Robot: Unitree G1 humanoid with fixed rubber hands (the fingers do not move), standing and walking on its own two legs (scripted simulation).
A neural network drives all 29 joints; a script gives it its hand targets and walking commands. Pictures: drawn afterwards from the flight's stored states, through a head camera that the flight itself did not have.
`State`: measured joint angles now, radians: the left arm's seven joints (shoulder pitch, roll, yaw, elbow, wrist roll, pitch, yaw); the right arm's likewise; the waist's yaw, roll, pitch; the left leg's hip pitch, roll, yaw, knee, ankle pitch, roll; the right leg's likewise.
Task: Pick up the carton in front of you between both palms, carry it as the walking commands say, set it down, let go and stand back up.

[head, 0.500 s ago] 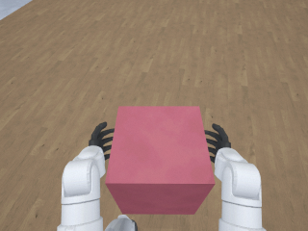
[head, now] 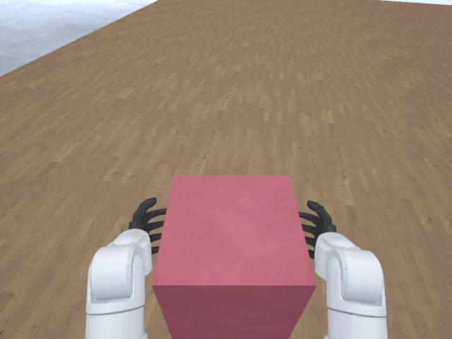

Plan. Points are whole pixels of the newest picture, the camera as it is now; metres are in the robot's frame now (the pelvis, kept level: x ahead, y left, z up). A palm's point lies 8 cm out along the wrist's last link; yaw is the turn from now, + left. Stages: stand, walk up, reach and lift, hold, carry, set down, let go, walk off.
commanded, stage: carry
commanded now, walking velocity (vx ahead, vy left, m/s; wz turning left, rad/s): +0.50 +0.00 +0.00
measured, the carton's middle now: (230, 261) +0.27 +0.00 +0.02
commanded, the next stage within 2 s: none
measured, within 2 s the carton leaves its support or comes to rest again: neither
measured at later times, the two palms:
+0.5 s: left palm (185, 135) +0.57 +0.12 +0.09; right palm (300, 138) +0.59 -0.18 +0.08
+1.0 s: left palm (184, 77) +0.93 +0.16 +0.09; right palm (270, 79) +0.92 -0.14 +0.10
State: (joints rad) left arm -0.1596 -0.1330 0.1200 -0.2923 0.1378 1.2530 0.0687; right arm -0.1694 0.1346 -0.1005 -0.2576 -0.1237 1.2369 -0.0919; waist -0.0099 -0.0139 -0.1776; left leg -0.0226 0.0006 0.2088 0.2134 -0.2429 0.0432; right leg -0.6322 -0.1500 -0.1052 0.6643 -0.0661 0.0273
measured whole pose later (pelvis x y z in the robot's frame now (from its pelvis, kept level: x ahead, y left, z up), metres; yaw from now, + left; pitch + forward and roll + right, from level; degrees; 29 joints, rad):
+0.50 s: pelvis +0.33 -0.04 +0.00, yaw +2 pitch +4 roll +1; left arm -0.08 -0.13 0.08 -0.34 0.11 1.16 0.07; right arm -0.09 0.13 -0.07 -0.35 -0.13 1.18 -0.09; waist 0.01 0.01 -0.11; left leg -0.60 0.12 0.12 0.69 -0.11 -0.02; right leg -0.09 -0.04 -0.22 0.25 -0.22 -0.03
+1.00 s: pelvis +0.66 +0.01 +0.00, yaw +0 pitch +4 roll -1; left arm -0.16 -0.13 0.09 -0.39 0.13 1.23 0.08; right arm -0.16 0.13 -0.10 -0.36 -0.10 1.21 -0.09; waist -0.01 -0.01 -0.10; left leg -0.06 0.04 0.23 0.23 -0.24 0.03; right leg -0.62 -0.12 -0.12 0.69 -0.10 0.02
